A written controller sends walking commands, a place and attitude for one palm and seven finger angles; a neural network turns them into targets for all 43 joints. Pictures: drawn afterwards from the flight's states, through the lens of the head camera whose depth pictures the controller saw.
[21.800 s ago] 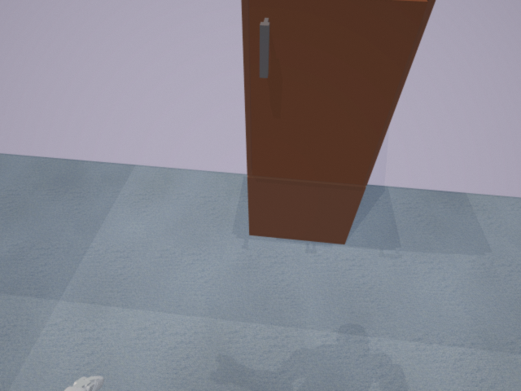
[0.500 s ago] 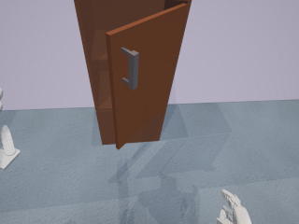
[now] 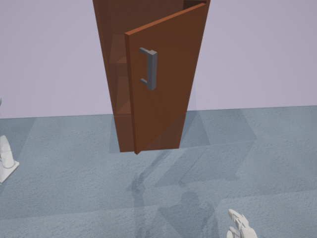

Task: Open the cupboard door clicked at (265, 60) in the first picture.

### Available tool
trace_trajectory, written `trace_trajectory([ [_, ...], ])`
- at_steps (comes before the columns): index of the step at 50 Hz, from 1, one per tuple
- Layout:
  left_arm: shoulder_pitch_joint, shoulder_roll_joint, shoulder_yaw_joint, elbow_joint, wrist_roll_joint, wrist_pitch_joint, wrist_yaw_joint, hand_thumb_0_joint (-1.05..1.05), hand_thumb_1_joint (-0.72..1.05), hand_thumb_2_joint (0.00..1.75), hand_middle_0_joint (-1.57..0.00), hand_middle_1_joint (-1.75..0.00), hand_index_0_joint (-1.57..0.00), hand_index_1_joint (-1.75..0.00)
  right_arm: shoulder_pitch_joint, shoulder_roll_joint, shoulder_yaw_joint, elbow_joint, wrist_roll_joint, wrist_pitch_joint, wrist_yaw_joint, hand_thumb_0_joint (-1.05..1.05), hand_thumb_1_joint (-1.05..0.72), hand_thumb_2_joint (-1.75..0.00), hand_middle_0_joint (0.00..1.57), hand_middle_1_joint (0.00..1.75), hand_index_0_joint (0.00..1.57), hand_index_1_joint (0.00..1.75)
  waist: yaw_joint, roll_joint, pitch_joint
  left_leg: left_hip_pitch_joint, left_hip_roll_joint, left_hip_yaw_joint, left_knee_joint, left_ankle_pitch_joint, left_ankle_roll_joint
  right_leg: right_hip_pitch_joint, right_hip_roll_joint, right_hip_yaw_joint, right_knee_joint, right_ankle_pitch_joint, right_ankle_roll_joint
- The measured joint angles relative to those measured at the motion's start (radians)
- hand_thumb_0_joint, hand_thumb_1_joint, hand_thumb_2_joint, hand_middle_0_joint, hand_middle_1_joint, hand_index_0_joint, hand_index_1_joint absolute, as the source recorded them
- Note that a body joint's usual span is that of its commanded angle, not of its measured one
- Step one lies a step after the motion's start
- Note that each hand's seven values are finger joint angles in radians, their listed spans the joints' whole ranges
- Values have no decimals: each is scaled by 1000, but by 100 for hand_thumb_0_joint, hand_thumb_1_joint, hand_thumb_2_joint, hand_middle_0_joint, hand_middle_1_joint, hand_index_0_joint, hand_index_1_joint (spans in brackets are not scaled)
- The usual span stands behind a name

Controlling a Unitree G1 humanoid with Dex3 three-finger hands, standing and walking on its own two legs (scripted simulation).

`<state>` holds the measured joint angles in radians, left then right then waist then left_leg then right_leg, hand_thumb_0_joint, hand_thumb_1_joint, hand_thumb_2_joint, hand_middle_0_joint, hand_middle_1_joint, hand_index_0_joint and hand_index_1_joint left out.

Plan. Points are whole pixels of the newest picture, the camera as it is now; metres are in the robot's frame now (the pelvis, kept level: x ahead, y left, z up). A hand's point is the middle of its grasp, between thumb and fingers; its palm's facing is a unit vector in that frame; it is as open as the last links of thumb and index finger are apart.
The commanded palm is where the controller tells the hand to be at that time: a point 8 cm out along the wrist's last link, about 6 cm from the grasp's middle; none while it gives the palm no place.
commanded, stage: stop stepping back and stand still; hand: left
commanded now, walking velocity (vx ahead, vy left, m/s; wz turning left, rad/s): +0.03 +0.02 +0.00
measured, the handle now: (147, 69) +0.58 +0.06 +0.14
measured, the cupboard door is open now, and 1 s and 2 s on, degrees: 43 43 43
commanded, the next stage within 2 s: let the arm hang, fingers relaxed in 0.02 s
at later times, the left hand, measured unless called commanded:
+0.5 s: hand out of the picture +0.06 +0.19 -0.17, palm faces +0.14 -0.97 -0.19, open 6.8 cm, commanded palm none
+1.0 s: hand out of the picture +0.00 +0.17 -0.17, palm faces +0.09 -0.98 -0.16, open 7.3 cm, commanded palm none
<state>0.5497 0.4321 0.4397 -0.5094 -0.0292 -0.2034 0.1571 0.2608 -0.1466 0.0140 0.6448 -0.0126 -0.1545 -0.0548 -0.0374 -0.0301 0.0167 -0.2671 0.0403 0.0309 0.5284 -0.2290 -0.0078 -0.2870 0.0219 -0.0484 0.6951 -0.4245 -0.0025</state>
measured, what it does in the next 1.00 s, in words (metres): steps on the spot: left foot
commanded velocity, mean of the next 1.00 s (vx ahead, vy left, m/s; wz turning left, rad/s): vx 0.00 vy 0.00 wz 0.00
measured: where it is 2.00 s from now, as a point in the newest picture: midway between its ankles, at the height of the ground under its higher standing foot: outside the picture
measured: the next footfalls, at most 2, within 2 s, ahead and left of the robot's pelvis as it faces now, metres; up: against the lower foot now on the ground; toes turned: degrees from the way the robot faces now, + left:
left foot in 0.30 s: +0.06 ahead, +0.13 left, +0.00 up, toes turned +8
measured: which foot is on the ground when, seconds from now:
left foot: down 0.00-0.06, up 0.08-0.28, down 0.30-1.00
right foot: down 0.00-1.00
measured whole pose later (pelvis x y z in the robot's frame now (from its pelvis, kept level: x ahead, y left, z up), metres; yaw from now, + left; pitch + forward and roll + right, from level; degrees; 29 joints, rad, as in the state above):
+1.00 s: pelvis +0.02 +0.02 +0.01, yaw +3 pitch -2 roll +0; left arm 0.29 0.09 0.00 1.18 0.01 0.00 0.04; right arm 0.29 -0.12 0.01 1.17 -0.02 0.01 -0.03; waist -0.02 0.02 0.03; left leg -0.15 0.00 0.09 0.40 -0.21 0.03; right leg -0.12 -0.03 -0.09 0.41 -0.25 -0.01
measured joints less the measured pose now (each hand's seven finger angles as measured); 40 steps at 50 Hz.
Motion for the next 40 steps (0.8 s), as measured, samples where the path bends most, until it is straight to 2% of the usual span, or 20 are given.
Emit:
trace_trajectory([
  [2, 31, 17, 11, -16, 1, -7, -2, 1, 89, 90, -21, -30, -21, -31, 1, 5, 11, -14, 2, 3, 6, 1, -90, -90, 20, 30, 20, 30, 13, 11, 4, -15, 6, 2, 23, -13, -11, 45, 4, -10, -129, 62, -8],
  [3, 33, 16, 9, -11, 2, -10, -4, 1, 89, 90, -21, -30, -21, -31, -5, 1, 12, -15, 2, 8, 7, 1, -90, -90, 20, 30, 20, 30, 20, 28, 12, -27, 16, -3, 49, -29, -11, 49, 13, -16, -149, 126, -28],
  [6, 20, -15, -19, 22, -3, -5, -14, 1, 89, 90, -21, -30, -21, -31, -23, -22, 2, 13, 8, 29, 12, 1, -90, -90, 20, 30, 20, 30, 45, 63, 14, -81, 3, -36, 211, -139, 3, 48, 29, -18, -151, 142, -63],
  [7, -10, -26, -46, 81, 18, -11, -25, 1, 89, 90, -21, -30, -21, -31, -28, -35, -11, 39, 7, 24, 30, 1, -90, -90, 20, 30, 20, 30, 48, 70, 2, -119, -6, -31, 296, -170, 6, 41, 23, -20, -154, 138, -64],
  [9, -117, -57, -131, 294, 47, 41, -70, 0, 90, 90, -21, -30, -21, -30, -42, -68, -34, 81, 11, 66, 57, 1, -90, -90, 20, 30, 20, 30, 50, 83, -21, -166, -20, -5, 391, -222, 7, 25, -6, -34, -137, 122, -59],
  [11, -216, -107, -211, 548, 55, 127, -99, 0, 90, 90, -20, -30, -21, -30, -56, -94, -45, 106, 7, 123, 66, 1, -90, -90, 20, 30, 20, 30, 34, 94, -27, -158, -24, 25, 357, -229, 8, 20, -36, -52, -111, 99, -50],
  [13, -285, -157, -279, 791, 58, 195, -115, 0, 90, 90, -20, -30, -20, -30, -66, -104, -48, 123, -3, 159, 69, 1, -90, -90, 20, 30, 20, 30, 12, 94, -15, -118, -24, 38, 258, -198, 12, 23, -54, -71, -83, 76, -42],
  [15, -314, -202, -342, 992, 54, 235, -129, 0, 91, 90, -20, -30, -20, -30, -69, -106, -43, 141, -14, 173, 68, 1, -91, -90, 20, 30, 20, 30, -5, 91, 6, -59, -13, 22, 130, -55, 25, 26, -50, -87, -53, 52, -34],
  [17, -323, -242, -393, 1161, 51, 260, -139, 0, 91, 90, -20, -30, -20, -30, -72, -91, -32, 182, -22, 177, 61, 1, -91, -90, 20, 29, 20, 30, -11, 57, 26, -36, -14, 18, 113, -71, 18, 33, -51, -86, -40, 46, -27],
  [19, -312, -286, -430, 1304, 46, 273, -146, 1, 91, 90, -20, -30, -20, -30, -65, -73, -17, 230, -23, 180, 54, 1, -91, -90, 20, 29, 19, 30, -6, 23, 39, -17, -13, 22, 102, -93, 12, 59, -47, -82, -73, 65, -24],
  [21, -314, -296, -388, 1373, 19, 246, -120, -4, 99, 89, -21, -30, -21, -30, -46, -53, -8, 276, -21, 181, 43, 1, -91, -90, 19, 29, 19, 30, 11, 7, 45, -5, -8, 12, 68, -82, 7, 84, -38, -92, -128, 75, -28],
  [23, -314, -273, -390, 1427, 27, 231, -124, -6, 103, 89, -21, -30, -21, -30, -34, -37, -6, 321, -20, 184, 35, 1, -91, -90, 19, 29, 19, 30, 28, 3, 49, 11, -6, 9, 29, -61, 4, 106, -31, -96, -178, 98, -29],
  [25, -304, -257, -399, 1481, 31, 225, -129, -6, 102, 89, -21, -30, -21, -30, -29, -26, -7, 357, -16, 186, 28, 1, -91, -90, 19, 29, 19, 30, 34, 10, 49, 28, -7, 13, -2, -47, 7, 123, -30, -93, -213, 117, -28],
  [32, -264, -250, -419, 1621, 34, 219, -129, -2, 96, 89, -20, -30, -20, -30, -18, -22, -16, 440, -6, 180, 17, 1, -92, -90, 20, 29, 20, 30, 27, 53, 43, 85, -21, 38, -77, -17, 21, 165, -39, -70, -274, 149, -14],
  [40, -257, -283, -433, 1679, 31, 207, -125, 0, 92, 90, -20, -30, -20, -30, 2, -4, -6, 502, -6, 171, 21, 1, -92, -90, 20, 29, 19, 30, 27, 65, 31, 115, -33, 53, -122, 8, 30, 181, -49, -57, -297, 167, -6],
])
